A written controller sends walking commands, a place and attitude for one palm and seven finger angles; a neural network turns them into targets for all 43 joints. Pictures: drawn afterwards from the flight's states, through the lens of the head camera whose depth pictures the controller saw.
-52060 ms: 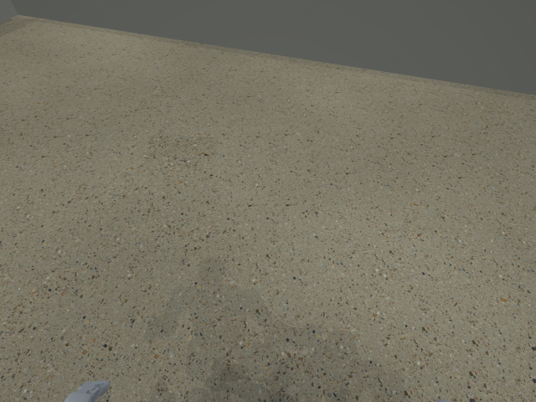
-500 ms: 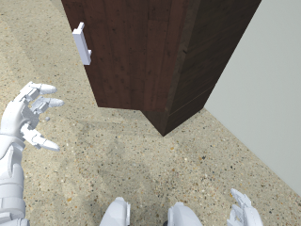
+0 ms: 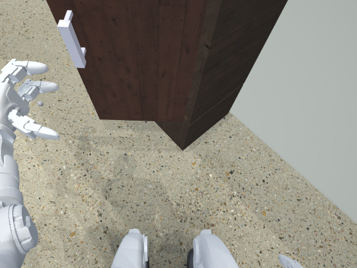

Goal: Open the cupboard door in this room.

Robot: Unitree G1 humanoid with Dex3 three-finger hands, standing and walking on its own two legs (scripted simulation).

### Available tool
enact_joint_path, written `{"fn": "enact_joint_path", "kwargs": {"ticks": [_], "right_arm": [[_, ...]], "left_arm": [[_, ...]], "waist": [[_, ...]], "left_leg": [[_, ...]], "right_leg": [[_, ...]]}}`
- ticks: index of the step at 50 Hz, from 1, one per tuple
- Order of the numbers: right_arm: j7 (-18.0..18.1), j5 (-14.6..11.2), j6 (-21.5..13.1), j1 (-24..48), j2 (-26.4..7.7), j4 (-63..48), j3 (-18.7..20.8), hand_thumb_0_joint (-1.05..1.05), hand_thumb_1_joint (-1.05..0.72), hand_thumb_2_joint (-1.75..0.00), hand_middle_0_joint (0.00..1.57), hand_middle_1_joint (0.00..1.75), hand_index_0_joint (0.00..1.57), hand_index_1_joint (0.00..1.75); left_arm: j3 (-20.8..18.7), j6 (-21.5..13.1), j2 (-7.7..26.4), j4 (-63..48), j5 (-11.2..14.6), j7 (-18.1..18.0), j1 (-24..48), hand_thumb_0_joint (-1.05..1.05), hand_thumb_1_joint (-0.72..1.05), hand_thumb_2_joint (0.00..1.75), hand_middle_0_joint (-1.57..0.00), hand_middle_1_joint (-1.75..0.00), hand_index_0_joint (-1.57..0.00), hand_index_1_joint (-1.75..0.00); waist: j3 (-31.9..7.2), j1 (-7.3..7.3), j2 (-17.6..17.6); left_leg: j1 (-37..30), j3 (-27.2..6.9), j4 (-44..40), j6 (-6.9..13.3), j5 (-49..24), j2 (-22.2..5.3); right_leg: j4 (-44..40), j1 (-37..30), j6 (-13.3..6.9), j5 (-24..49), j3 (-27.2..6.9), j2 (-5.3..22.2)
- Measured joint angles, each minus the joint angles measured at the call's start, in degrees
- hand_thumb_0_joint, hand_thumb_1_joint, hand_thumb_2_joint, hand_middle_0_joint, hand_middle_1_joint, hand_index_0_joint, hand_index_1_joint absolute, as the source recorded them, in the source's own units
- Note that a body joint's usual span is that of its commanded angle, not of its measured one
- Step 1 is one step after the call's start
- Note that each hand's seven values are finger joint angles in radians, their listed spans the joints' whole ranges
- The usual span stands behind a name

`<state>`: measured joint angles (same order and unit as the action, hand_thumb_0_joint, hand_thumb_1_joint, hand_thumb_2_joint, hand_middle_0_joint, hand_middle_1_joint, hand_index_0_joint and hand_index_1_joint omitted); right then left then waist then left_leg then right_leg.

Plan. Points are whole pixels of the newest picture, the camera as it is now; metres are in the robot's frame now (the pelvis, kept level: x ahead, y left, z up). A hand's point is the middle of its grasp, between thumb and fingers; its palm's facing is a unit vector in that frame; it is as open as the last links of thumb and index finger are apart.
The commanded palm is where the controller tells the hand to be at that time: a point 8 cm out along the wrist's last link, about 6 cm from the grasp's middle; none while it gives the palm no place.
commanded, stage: move the hooked fingers beside the handle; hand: left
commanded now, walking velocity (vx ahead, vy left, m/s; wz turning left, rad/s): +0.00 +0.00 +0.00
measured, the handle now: (75, 40) +0.63 +0.26 +0.06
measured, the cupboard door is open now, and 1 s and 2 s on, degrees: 49 49 49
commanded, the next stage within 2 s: none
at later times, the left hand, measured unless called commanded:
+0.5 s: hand (45, 69) +0.52 +0.29 +0.07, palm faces +0.01 -1.00 -0.03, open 14.0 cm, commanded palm +0.53 +0.33 +0.06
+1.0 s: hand (44, 54) +0.59 +0.32 +0.05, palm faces -0.02 -1.00 -0.04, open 14.0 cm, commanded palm +0.59 +0.32 +0.05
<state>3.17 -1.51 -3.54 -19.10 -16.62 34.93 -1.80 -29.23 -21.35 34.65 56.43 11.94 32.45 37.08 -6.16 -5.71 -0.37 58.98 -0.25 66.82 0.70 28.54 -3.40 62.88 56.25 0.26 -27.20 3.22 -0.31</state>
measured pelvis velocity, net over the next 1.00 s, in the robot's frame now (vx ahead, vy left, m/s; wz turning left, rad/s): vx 0.00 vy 0.02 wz -0.08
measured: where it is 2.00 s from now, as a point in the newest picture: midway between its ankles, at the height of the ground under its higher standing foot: outside the picture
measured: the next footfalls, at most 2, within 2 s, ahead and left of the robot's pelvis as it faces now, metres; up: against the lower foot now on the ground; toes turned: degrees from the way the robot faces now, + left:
none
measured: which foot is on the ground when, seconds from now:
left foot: down 0.00-1.00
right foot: down 0.00-1.00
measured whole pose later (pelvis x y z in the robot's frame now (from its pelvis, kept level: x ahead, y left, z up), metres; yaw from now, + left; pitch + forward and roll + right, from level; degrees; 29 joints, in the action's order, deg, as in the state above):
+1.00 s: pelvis +0.00 +0.02 -0.04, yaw -4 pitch +34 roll -10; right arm 2.5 1.0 4.9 -23.1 -15.6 31.2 -8.7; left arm -32.7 -11.0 63.3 74.9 -3.2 33.1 73.0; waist -3.5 -17.5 -2.4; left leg 79.8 -3.2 76.9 2.4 31.3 -5.0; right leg 67.3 74.0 1.9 -27.2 5.5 -2.2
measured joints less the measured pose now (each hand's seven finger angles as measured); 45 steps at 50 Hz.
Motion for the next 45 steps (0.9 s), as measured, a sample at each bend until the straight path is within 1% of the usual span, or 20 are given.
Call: {"fn": "enact_joint_path", "kwargs": {"ticks": [5,9,14,18,21,25,29,34,39,45], "right_arm": [[-0.2,0.1,1.5,-0.2,-0.2,-0.3,-0.5,0.01,-0.91,-0.9,0.21,0.3,0.21,0.3],[-0.2,0.4,2.3,-0.3,-0.3,-0.6,-0.9,0.01,-0.91,-0.9,0.21,0.3,0.21,0.3],[-0.2,0.6,3.4,-0.4,-0.5,-0.4,-1.5,0.01,-0.91,-0.9,0.21,0.3,0.21,0.3],[0.0,0.5,4.2,-0.5,-0.8,-0.5,-2.2,0.01,-0.91,-0.9,0.21,0.3,0.21,0.3],[0.3,0.5,4.6,-0.6,-1.0,-1.0,-3.0,0.01,-0.91,-0.9,0.21,0.3,0.21,0.3],[0.4,0.7,5.0,-0.9,-1.1,-1.6,-3.7,0.0,-0.91,-0.9,0.21,0.3,0.21,0.3],[0.4,0.8,5.5,-1.1,-1.1,-1.8,-4.5,0.0,-0.91,-0.9,0.21,0.3,0.21,0.3],[0.6,1.0,6.2,-1.3,-1.0,-2.2,-5.6,0.0,-0.91,-0.9,0.21,0.3,0.21,0.3],[0.6,1.5,6.4,-1.8,-0.6,-2.3,-6.4,0.0,-0.91,-0.9,0.21,0.3,0.21,0.3],[0.3,2.2,7.2,-2.4,0.1,-2.9,-7.1,0.0,-0.91,-0.9,0.21,0.3,0.21,0.3]], "left_arm": [[-0.9,0.5,2.8,6.2,-1.8,-0.3,5.0,-0.01,-0.5,0.3,-0.3,-1.2,-0.3,-1.2],[-1.5,-0.1,5.3,9.1,-3.5,-0.9,8.7,-0.01,-0.5,0.3,-0.3,-1.2,-0.3,-1.2],[-2.3,-0.2,8.6,11.7,-4.7,-0.8,13.5,-0.01,-0.5,0.3,-0.3,-1.2,-0.3,-1.2],[-2.6,1.4,11.7,14.6,-6.0,-0.3,17.4,-0.01,-0.5,0.3,-0.3,-1.2,-0.3,-1.2],[-3.3,2.8,14.6,16.8,-7.4,-0.2,20.5,-0.01,-0.5,0.3,-0.3,-1.2,-0.3,-1.2],[-4.3,3.6,18.4,18.1,-8.9,-0.4,24.0,-0.01,-0.5,0.3,-0.3,-1.2,-0.3,-1.2],[-3.6,4.6,21.6,19.1,-10.1,-0.3,27.9,-0.01,-0.5,0.3,-0.3,-1.2,-0.3,-1.2],[-3.2,6.8,25.0,20.8,-11.6,0.5,31.7,-0.01,-0.5,0.3,-0.3,-1.2,-0.3,-1.2],[-2.1,7.8,27.1,20.9,-13.4,0.3,35.1,-0.01,-0.5,0.3,-0.3,-1.2,-0.3,-1.2],[-2.9,8.8,29.1,20.3,-14.5,0.4,38.0,-0.01,-0.5,0.3,-0.3,-1.2,-0.3,-1.2]], "waist": [[0.0,-1.11,-0.1],[0.6,-2.04,-0.1],[0.9,-3.27,-0.3],[1.2,-4.45,-0.5],[1.5,-5.54,-0.7],[1.6,-6.95,-0.8],[2.1,-8.0,-1.1],[2.4,-9.33,-1.4],[2.6,-10.46,-1.7],[2.6,-12.02,-1.9]], "left_leg": [[1.6,-0.1,0.7,0.0,0.0,-0.2],[3.6,-0.4,1.9,-0.1,0.2,-0.4],[6.5,-0.9,3.5,-0.2,0.3,-0.7],[8.7,-1.2,4.6,-0.2,0.5,-1.0],[10.6,-1.5,5.5,-0.1,0.6,-1.2],[13.1,-1.8,6.9,-0.1,1.0,-1.5],[15.4,-2.3,8.1,0.1,1.3,-1.6],[17.8,-2.6,9.2,0.5,1.6,-1.7],[20.1,-3.0,10.3,0.8,2.0,-1.6],[21.6,-3.2,11.0,1.4,2.6,-1.6]], "right_leg": [[0.6,1.6,0.0,0.0,0.1,-0.2],[1.5,3.4,-0.2,0.0,0.3,-0.4],[2.8,6.1,-0.3,0.0,0.7,-0.7],[3.5,8.1,-0.3,0.0,1.0,-0.9],[4.1,9.8,-0.3,0.0,1.2,-1.2],[5.0,12.2,-0.3,0.0,1.4,-1.5],[5.6,14.0,-0.1,-0.1,1.8,-1.7],[5.9,16.0,0.3,0.0,2.1,-1.8],[6.1,17.6,0.7,-0.1,2.4,-1.7],[5.9,18.6,1.3,-0.2,2.5,-1.8]]}}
